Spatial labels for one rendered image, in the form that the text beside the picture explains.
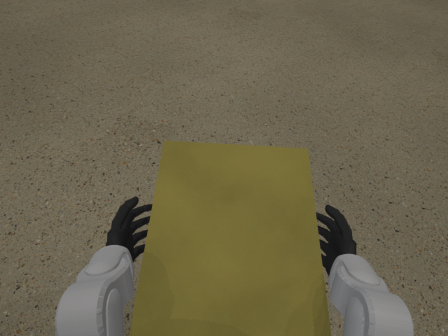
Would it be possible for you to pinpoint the robot right forearm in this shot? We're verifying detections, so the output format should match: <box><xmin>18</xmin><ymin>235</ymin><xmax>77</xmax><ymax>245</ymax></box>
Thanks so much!
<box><xmin>328</xmin><ymin>254</ymin><xmax>414</xmax><ymax>336</ymax></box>

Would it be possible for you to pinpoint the right robot hand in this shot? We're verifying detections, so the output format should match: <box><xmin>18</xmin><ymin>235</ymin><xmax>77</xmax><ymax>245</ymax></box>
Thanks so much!
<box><xmin>316</xmin><ymin>204</ymin><xmax>356</xmax><ymax>276</ymax></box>

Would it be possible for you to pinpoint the carton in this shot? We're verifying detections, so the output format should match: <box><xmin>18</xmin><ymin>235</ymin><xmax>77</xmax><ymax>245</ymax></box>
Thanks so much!
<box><xmin>129</xmin><ymin>141</ymin><xmax>331</xmax><ymax>336</ymax></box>

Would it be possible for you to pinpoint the robot left forearm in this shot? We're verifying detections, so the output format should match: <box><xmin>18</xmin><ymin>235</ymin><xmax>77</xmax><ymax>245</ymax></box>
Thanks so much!
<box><xmin>55</xmin><ymin>245</ymin><xmax>134</xmax><ymax>336</ymax></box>

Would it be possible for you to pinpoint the left robot hand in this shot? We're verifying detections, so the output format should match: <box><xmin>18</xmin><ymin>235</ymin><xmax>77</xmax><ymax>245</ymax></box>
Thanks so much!
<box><xmin>106</xmin><ymin>197</ymin><xmax>152</xmax><ymax>262</ymax></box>

